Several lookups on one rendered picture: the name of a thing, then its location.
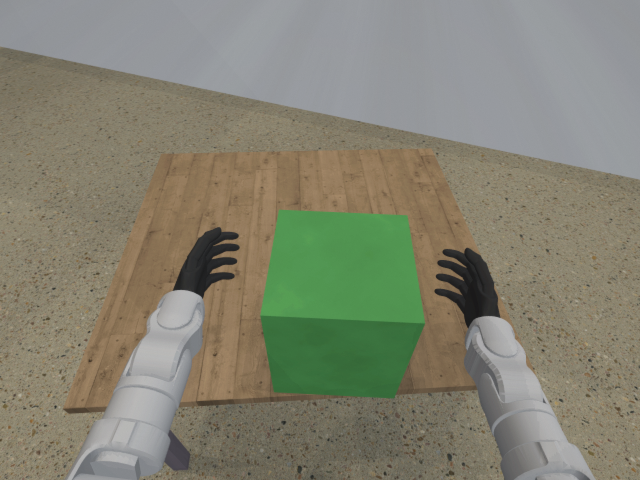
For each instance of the carton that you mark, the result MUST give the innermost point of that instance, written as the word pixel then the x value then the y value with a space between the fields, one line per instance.
pixel 342 310

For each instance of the right robot forearm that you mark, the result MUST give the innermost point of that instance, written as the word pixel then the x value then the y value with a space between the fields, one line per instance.
pixel 530 440

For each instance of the right robot hand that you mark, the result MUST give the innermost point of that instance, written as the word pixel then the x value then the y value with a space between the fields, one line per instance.
pixel 479 296

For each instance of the left robot forearm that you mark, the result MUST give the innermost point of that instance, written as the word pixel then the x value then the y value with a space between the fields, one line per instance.
pixel 131 439

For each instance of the left robot hand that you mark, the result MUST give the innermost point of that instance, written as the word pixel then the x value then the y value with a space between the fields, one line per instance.
pixel 195 273

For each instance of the table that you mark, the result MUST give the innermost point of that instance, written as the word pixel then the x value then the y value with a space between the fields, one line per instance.
pixel 242 192

